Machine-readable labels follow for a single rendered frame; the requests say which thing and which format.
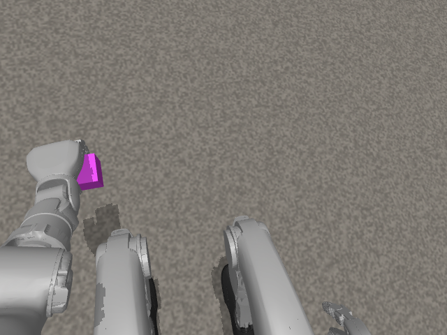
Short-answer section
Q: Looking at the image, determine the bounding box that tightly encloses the cube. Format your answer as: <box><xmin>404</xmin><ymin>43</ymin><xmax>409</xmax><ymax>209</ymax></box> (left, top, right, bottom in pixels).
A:
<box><xmin>76</xmin><ymin>154</ymin><xmax>104</xmax><ymax>191</ymax></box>

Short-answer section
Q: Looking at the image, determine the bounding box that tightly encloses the right robot foot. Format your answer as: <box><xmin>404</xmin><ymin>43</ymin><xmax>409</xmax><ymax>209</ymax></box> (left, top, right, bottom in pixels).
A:
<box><xmin>221</xmin><ymin>264</ymin><xmax>254</xmax><ymax>335</ymax></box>

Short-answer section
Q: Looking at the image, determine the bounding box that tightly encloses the left robot hand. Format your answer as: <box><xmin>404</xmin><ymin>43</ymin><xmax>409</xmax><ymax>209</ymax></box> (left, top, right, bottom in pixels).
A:
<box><xmin>26</xmin><ymin>140</ymin><xmax>90</xmax><ymax>195</ymax></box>

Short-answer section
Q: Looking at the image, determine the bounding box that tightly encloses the left robot arm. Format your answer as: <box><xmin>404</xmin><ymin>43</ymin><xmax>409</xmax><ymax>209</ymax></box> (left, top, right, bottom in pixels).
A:
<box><xmin>0</xmin><ymin>174</ymin><xmax>80</xmax><ymax>335</ymax></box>

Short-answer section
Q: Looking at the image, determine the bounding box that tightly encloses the right robot hand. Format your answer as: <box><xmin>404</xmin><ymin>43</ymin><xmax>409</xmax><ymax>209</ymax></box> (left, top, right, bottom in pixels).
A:
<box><xmin>322</xmin><ymin>301</ymin><xmax>372</xmax><ymax>335</ymax></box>

